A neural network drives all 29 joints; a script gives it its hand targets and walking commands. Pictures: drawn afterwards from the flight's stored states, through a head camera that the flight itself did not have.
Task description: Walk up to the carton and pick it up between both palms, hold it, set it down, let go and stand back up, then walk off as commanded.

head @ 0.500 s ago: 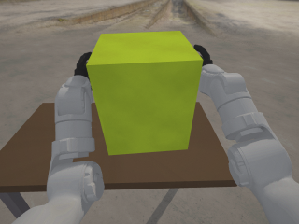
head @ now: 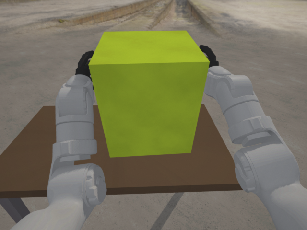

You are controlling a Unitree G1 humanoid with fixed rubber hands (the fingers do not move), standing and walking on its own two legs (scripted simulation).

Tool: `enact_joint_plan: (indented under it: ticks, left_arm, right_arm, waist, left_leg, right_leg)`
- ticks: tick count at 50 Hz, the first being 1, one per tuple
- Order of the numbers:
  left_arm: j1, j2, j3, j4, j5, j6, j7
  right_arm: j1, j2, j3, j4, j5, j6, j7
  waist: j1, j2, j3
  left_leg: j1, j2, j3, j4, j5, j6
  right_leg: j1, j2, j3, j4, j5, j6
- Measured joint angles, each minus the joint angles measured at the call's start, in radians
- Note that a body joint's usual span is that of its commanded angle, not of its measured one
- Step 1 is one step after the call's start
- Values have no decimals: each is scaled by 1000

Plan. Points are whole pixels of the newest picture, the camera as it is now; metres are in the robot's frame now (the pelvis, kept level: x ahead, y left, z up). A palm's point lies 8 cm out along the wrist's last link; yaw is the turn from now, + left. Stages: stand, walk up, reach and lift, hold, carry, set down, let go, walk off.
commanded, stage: hold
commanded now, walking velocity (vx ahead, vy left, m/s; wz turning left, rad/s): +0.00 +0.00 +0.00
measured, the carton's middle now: (148, 93) +0.38 +0.01 +0.26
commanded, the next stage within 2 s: set down in 2.00 s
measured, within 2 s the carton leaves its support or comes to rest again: neither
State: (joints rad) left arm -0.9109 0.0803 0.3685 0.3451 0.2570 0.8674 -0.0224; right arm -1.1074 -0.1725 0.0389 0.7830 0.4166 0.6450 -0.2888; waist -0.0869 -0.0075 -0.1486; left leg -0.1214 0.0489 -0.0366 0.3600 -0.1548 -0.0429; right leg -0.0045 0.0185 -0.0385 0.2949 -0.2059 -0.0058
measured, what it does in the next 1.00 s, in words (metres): stands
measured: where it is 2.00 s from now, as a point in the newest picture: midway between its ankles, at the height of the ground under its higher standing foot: outside the picture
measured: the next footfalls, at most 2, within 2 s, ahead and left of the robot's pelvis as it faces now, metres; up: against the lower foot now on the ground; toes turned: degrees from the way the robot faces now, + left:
none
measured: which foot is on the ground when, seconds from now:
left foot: down 0.00-1.00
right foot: down 0.00-1.00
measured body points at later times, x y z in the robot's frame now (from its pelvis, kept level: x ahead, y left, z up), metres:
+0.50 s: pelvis +0.00 +0.00 +0.00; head -0.09 +0.01 +0.44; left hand +0.38 +0.17 +0.29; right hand +0.38 -0.14 +0.31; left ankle +0.03 +0.14 -0.75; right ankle -0.02 -0.11 -0.75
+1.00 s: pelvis +0.00 +0.00 +0.00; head -0.09 +0.02 +0.44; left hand +0.38 +0.17 +0.29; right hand +0.38 -0.14 +0.31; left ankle +0.03 +0.14 -0.75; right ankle -0.02 -0.11 -0.75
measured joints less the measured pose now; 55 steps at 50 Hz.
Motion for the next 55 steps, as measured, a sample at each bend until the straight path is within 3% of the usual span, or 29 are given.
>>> enact_joint_plan:
  ticks: [20,43,55]
  left_arm:
    - [-18,-6,14,51,6,-9,3]
    - [17,-7,-2,-19,-2,6,7]
    - [9,-7,-1,-2,0,7,7]
  right_arm:
    - [-32,0,-16,63,-13,3,9]
    - [2,-4,11,3,14,1,-1]
    - [-6,-3,1,16,2,9,4]
  waist:
    - [13,-7,-5]
    - [2,-12,-6]
    - [4,-3,-7]
  left_leg:
    - [-4,1,4,-5,5,-1]
    - [-6,1,6,1,-2,0]
    - [4,1,3,-1,-3,-1]
  right_leg:
    - [-13,1,5,9,-1,-3]
    - [-8,1,8,-2,2,1]
    - [3,1,6,-4,1,0]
